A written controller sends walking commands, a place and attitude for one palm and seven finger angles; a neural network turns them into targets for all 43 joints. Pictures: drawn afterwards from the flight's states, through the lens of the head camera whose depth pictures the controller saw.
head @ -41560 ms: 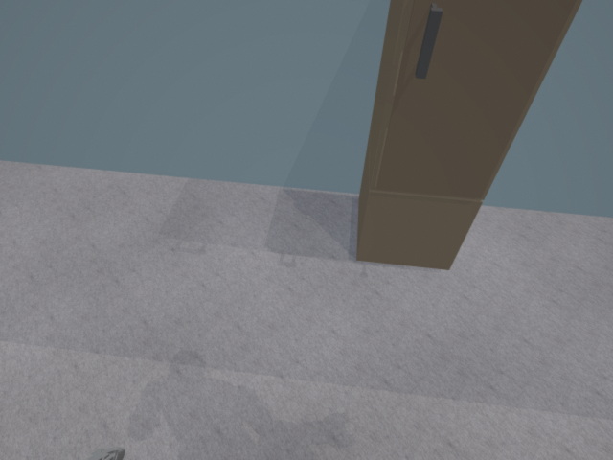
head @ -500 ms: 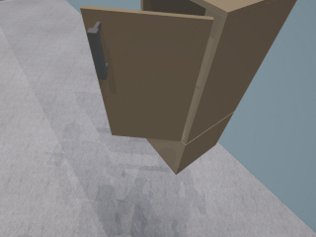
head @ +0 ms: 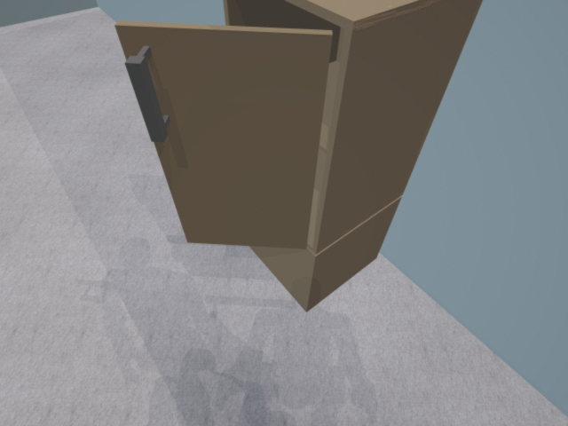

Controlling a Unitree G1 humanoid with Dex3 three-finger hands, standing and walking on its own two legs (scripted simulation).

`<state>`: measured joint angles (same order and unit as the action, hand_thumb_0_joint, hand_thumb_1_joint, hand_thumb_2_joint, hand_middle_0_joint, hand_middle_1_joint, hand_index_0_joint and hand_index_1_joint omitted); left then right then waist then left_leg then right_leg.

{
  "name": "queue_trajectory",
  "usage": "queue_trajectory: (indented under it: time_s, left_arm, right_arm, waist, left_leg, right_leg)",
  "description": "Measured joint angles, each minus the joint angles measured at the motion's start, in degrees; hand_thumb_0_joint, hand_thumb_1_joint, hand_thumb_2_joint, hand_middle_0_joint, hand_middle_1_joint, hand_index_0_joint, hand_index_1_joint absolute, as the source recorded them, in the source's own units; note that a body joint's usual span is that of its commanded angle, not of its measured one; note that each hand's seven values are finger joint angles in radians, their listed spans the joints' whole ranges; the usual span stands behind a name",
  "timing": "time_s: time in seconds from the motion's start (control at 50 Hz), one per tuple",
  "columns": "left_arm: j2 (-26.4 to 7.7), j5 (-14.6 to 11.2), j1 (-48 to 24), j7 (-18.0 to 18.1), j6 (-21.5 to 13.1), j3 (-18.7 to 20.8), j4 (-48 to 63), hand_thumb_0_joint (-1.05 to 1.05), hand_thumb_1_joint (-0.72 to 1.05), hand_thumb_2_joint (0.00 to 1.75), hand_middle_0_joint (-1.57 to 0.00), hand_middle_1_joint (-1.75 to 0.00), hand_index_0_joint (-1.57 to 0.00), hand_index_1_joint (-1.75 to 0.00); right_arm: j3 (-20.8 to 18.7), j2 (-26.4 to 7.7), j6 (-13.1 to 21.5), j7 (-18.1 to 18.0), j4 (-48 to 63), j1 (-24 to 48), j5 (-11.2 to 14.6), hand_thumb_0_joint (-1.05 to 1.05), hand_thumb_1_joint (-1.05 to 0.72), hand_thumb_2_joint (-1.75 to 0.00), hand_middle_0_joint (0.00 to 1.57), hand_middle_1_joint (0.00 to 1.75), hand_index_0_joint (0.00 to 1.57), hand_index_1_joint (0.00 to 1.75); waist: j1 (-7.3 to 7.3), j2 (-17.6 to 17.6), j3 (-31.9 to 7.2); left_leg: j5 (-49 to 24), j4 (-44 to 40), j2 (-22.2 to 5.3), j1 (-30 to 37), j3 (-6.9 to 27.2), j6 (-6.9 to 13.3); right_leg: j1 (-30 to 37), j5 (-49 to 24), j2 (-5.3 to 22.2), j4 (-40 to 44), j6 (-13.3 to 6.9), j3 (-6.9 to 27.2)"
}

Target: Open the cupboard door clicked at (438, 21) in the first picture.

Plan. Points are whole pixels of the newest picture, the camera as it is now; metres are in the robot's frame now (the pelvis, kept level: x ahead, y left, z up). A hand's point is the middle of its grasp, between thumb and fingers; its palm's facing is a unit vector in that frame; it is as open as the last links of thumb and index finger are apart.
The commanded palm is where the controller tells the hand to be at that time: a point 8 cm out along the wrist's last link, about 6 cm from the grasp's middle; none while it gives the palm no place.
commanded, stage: come to a stop and stand still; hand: left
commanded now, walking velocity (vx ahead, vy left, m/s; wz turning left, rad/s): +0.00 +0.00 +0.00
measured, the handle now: (152, 95) +0.60 +0.26 +0.15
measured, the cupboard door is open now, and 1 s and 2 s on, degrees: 49 49 49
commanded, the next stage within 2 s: look again from close up in 0.36 s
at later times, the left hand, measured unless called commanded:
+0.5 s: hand out of the picture -0.03 +0.16 -0.17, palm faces +0.03 -0.99 -0.16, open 7.4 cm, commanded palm none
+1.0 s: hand out of the picture +0.01 +0.20 -0.17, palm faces +0.01 -0.98 -0.20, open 7.4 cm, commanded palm none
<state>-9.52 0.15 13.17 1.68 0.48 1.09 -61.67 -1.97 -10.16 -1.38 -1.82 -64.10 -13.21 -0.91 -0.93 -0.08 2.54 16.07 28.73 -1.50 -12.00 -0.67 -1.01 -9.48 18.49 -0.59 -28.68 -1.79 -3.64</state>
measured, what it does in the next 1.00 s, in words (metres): stands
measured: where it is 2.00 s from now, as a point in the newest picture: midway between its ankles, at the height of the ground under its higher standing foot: outside the picture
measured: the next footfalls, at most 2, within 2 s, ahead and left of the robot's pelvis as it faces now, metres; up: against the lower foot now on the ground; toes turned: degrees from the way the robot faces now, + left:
right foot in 1.72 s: +0.10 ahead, -0.08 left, +0.00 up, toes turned -3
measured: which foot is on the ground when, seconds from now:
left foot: down 0.00-1.00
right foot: down 0.00-1.00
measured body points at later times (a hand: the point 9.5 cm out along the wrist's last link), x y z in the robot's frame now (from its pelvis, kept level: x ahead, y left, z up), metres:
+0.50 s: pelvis -0.01 +0.01 +0.01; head +0.00 +0.01 +0.46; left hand -0.03 +0.22 -0.16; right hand -0.03 -0.20 -0.16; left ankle -0.01 +0.13 -0.74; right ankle -0.03 -0.10 -0.74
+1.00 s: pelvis +0.00 +0.03 +0.00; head +0.01 +0.02 +0.45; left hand +0.01 +0.25 -0.15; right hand +0.00 -0.20 -0.16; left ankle -0.01 +0.13 -0.74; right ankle -0.03 -0.10 -0.74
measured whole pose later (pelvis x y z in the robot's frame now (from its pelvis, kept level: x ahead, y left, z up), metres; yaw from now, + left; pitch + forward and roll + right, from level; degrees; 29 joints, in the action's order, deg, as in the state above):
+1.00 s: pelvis +0.00 +0.03 +0.00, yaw -1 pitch +0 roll +0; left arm -8.6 0.5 16.4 1.6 -0.7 -0.2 -62.7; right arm 1.1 -9.3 1.6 -1.6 -62.9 -16.6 -1.1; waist -0.1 0.8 1.1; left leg 15.5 27.6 0.9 -11.8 -2.9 1.5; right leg -10.2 18.0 1.9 -28.6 0.5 -1.5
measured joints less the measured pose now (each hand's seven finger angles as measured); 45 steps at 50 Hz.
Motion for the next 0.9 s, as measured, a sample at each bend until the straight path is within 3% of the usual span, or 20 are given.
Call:
queue_trajectory:
  time_s: [0.06,0.46,0.52,0.62,0.9]
  left_arm:
    - [-0.28,-0.15,-0.28,-0.10,-0.02,-0.04,-0.83,0.01,0.94,0.90,-0.20,-0.30,-0.20,-0.30]
    - [2.42,-0.13,3.88,-0.30,-0.52,-0.71,-4.41,0.01,0.91,0.90,-0.20,-0.30,-0.20,-0.30]
    - [3.37,0.37,4.79,0.65,-1.89,-1.49,-3.62,0.01,0.91,0.90,-0.20,-0.30,-0.20,-0.30]
    - [3.63,0.50,5.26,0.35,-1.81,-1.84,-2.74,0.01,0.91,0.90,-0.20,-0.30,-0.20,-0.30]
    - [0.99,0.39,3.71,0.09,-1.30,-1.22,-1.05,0.01,0.91,0.90,-0.20,-0.30,-0.20,-0.30]
  right_arm:
    - [0.80,0.93,0.37,-0.27,-1.32,-0.67,-0.10,0.01,-0.91,-0.90,0.20,0.30,0.19,0.30]
    - [2.07,3.69,1.39,-0.28,-2.89,-3.91,-0.09,0.00,-0.91,-0.90,0.20,0.30,0.20,0.30]
    - [2.14,2.75,1.64,0.27,-0.70,-3.74,0.07,0.01,-0.91,-0.90,0.20,0.30,0.20,0.30]
    - [2.16,1.27,2.64,0.22,2.09,-4.49,-0.21,0.01,-0.92,-0.90,0.20,0.30,0.19,0.30]
    - [2.98,0.71,2.94,0.20,1.71,-4.04,-0.22,0.02,-0.93,-0.90,0.20,0.30,0.19,0.30]
  waist:
    - [0.64,-0.72,0.16]
    - [0.79,-0.27,-0.71]
    - [0.67,1.12,-0.58]
    - [0.21,2.49,-1.22]
    - [0.80,1.48,-1.98]
  left_leg:
    - [-1.25,-1.81,-0.23,1.06,-0.52,-0.04]
    - [-3.89,-5.82,0.51,2.48,-0.93,0.64]
    - [-1.79,-1.12,-0.29,-0.63,-0.73,0.81]
    - [0.18,2.18,0.84,-2.16,-0.75,1.92]
    - [-0.43,-0.55,2.56,-0.09,-2.13,2.67]
  right_leg:
    - [1.21,-1.84,-0.27,2.64,0.05,0.52]
    - [2.45,-4.33,0.36,6.35,0.68,0.86]
    - [0.84,-4.02,-0.33,4.89,0.90,0.70]
    - [-0.99,-1.43,0.90,0.60,1.61,0.68]
    - [-0.95,-0.35,2.66,-0.44,2.47,2.02]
